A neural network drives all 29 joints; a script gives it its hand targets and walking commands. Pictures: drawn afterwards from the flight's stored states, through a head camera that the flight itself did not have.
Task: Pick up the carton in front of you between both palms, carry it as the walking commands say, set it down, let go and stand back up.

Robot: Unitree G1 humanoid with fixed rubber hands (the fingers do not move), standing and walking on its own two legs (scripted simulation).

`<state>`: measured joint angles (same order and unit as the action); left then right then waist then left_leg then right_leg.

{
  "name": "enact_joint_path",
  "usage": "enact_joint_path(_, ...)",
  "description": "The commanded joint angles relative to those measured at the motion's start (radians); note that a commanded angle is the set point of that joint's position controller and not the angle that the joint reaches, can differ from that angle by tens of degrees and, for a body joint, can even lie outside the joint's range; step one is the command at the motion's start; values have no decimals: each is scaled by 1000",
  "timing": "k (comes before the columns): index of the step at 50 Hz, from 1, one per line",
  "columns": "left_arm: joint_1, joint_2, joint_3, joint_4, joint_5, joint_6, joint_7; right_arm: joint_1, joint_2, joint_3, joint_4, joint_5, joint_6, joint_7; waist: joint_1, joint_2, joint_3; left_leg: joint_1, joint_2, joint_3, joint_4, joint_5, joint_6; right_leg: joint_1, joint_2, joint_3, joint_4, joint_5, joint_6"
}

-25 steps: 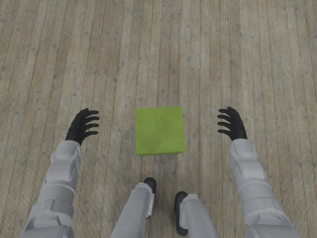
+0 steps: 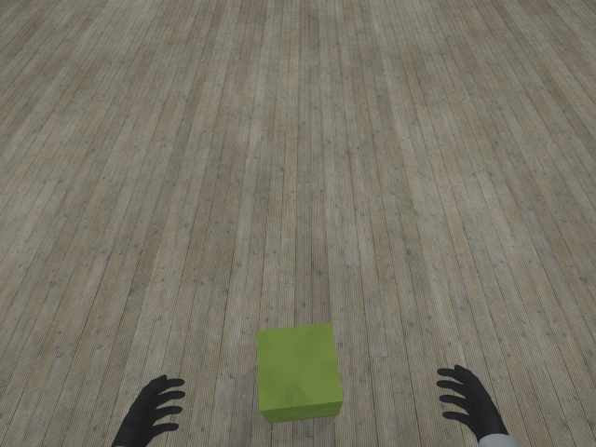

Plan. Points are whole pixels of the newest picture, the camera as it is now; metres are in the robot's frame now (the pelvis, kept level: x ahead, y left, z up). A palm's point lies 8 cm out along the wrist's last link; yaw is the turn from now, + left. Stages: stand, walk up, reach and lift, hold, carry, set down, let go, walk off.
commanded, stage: let go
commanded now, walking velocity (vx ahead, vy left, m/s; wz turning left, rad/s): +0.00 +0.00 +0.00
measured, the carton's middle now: (299, 375) +0.37 +0.06 -0.65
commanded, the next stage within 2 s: stand in 0.50 s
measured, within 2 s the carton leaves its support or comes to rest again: neither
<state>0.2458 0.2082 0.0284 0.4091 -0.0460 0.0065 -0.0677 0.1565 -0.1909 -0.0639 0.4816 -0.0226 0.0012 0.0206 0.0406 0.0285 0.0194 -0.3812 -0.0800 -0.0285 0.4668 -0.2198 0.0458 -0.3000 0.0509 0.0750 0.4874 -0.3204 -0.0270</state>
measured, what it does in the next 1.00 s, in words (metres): stands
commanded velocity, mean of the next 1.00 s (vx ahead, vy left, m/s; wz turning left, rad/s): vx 0.00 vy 0.00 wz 0.00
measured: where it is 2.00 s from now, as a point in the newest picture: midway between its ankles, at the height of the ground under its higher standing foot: outside the picture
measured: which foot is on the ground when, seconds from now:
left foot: down 0.00-1.00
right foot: down 0.00-1.00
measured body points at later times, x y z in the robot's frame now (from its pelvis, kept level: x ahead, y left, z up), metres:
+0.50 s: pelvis -0.01 -0.03 +0.00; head +0.01 -0.04 +0.45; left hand +0.16 +0.22 -0.07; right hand +0.16 -0.26 -0.09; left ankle +0.00 +0.09 -0.74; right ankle -0.05 -0.10 -0.74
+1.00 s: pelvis +0.02 -0.01 +0.00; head +0.04 +0.01 +0.45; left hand +0.16 +0.28 -0.11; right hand +0.15 -0.31 -0.09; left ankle +0.00 +0.09 -0.74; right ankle -0.05 -0.10 -0.74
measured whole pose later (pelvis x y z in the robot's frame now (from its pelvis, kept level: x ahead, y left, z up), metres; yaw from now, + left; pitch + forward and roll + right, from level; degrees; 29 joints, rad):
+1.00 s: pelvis +0.02 -0.01 +0.00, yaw -1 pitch +1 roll +0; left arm 0.19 0.36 0.04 0.74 0.03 0.01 0.03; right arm 0.15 -0.33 -0.03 0.82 -0.03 0.01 -0.03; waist 0.00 -0.04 0.02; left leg -0.22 -0.05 -0.02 0.52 -0.31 0.03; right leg -0.11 0.08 0.08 0.46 -0.36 -0.05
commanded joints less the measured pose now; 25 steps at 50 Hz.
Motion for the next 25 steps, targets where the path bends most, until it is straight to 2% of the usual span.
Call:
enact_joint_path(1, -30, 106, 12, -73, 9, 38, -3, 16, -108, -38, -88, 12, 26, 22, -45, -44, -99, 294, 65, -22, -53, 231, -52, 46, -32, -16, -113, 210, 29)
enact_joint_path(2, 7, 97, 8, -75, 6, 47, -8, 84, -78, 19, -103, 21, 42, 34, -35, -132, -12, 345, 53, 10, -25, 161, -53, 43, -27, -15, -119, 143, 31)
enact_joint_path(3, -38, 109, 53, -93, 24, 60, -5, 15, -119, -44, -115, 0, 58, 37, -40, -87, 5, 304, 63, 4, -74, 144, -52, 49, -32, -36, -127, 160, 34)
enact_joint_path(4, -54, 153, 55, -105, 42, 69, -13, 14, -126, -32, -155, 17, 67, 44, -56, -95, -4, 324, 49, 18, -67, 103, -45, 96, -52, -16, -147, 161, 36)
enact_joint_path(5, -29, 143, 59, -48, 35, 87, -8, 20, -80, 39, -133, 37, 78, 45, -32, -57, 78, 320, 47, 19, -75, 106, -39, 48, -69, -11, -170, 177, 35)
enact_joint_path(6, -11, 96, 20, -72, 23, 92, -12, 90, -94, 58, -123, 38, 84, 44, -30, -119, 82, 376, 36, 23, -42, 118, -50, 25, -62, -15, -172, 160, 29)
enact_joint_path(7, -25, 147, 66, -93, 39, 97, 0, 24, -111, 26, -175, 45, 89, 55, -20, -36, 49, 327, 40, 34, -54, 145, -50, 94, -58, -21, -160, 205, 46)
enact_joint_path(8, -16, 120, 46, -118, 45, 91, 1, 50, -116, 28, -169, 59, 91, 49, -24, -22, -14, 329, 30, 33, -37, 175, -50, 153, -52, -9, -147, 287, 45)
enact_joint_path(9, -35, 118, 27, -165, 46, 94, 3, 69, -127, 1, -178, 37, 87, 57, -42, -81, 3, 382, 31, 30, -41, 162, -45, 112, -53, -14, -149, 258, 37)
enact_joint_path(10, -16, 158, 43, -105, 61, 111, 1, 29, -134, 13, -155, 61, 108, 50, -19, 2, 11, 330, 50, 34, -50, 143, -49, 151, -58, -1, -158, 241, 33)
enact_joint_path(11, -55, 136, 59, -110, 66, 111, -6, 55, -134, 3, -160, 42, 106, 44, -42, -17, 60, 316, 36, 27, -49, 159, -55, 141, -63, -4, -149, 295, 31)
enact_joint_path(12, -20, 139, 36, -85, 52, 119, 0, 20, -126, 22, -155, 47, 116, 50, -14, -54, 34, 344, 52, 10, -43, 172, -37, 124, -59, -10, -146, 277, 42)
enact_joint_path(13, -29, 117, 7, -78, 47, 131, 7, 43, -84, 56, -132, 70, 118, 46, -20, 5, 80, 336, 42, 23, -40, 142, -44, 91, -64, -5, -150, 229, 32)
enact_joint_path(14, -26, 112, 57, -72, 58, 136, 2, 40, -127, 3, -135, 54, 130, 45, -36, -2, 48, 342, 50, 29, -28, 173, -60, 140, -61, -5, -144, 284, 37)
enact_joint_path(15, -55, 84, 8, -85, 50, 137, 3, -1, -83, 41, -118, 62, 122, 52, -7, -18, 61, 360, 39, 28, -46, 101, -48, 114, -60, -25, -164, 173, 23)
enact_joint_path(16, -28, 126, 46, -79, 80, 137, 2, 48, -81, 50, -116, 48, 124, 50, -22, -63, 102, 363, 39, 34, -48, 101, -34, 66, -84, -1, -173, 181, 33)
enact_joint_path(17, -26, 133, 63, -90, 68, 134, -1, 11, -131, -9, -156, 48, 119, 48, -31, -22, 69, 372, 47, 25, -37, 149, -51, 80, -59, -17, -157, 207, 31)
enact_joint_path(18, -22, 128, 75, -94, 91, 128, 0, 43, -123, 2, -123, 40, 110, 42, -28, -57, 32, 380, 42, 33, 1, 203, -54, 98, -76, 12, -164, 303, 42)
enact_joint_path(19, -149, 212, 101, -202, 104, 156, 28, 54, -110, -9, -84, 57, 79, 27, -26, 4, -20, 346, 22, 28, -26, 148, -45, 172, -62, -7, -123, 364, 58)
enact_joint_path(20, -56, 158, 66, -64, 84, 170, 33, 88, -117, 24, -59, 47, 69, 9, -39, -69, 2, 291, 11, 33, 18, 99, -47, 196, -80, 24, -100, 412, 50)
enact_joint_path(21, -80, 172, 68, -153, 67, 162, 39, 59, -144, 16, -74, 37, 63, -3, -24, -80, 2, 287, 13, 24, -3, 56, -35, 195, -73, 3, -84, 346, 66)
enact_joint_path(22, -66, 158, 80, -116, 96, 169, 44, 3, -114, 29, -91, 39, 59, -9, 0, -36, -13, 267, 29, 18, 5, 100, -46, 204, -63, 12, -74, 338, 42)
enact_joint_path(23, -75, 155, 62, -99, 93, 176, 43, 11, -106, 1, -134, 21, 48, -20, -37, -132, -48, 282, 31, 6, 35, 101, -37, 192, -93, 51, -91, 400, 53)
enact_joint_path(24, -106, 187, 85, -160, 80, 174, 46, 10, -81, -14, -67, 21, 56, -23, -22, -76, -60, 314, 19, 12, 2, 148, -31, 148, -71, 7, -85, 401, 54)
enact_joint_path(25, -75, 117, 36, -78, 45, 176, 45, 47, -80, 63, -69, 43, 50, -32, -35, -67, -22, 268, 27, 7, 30, 176, -47, 164, -83, 31, -75, 457, 53)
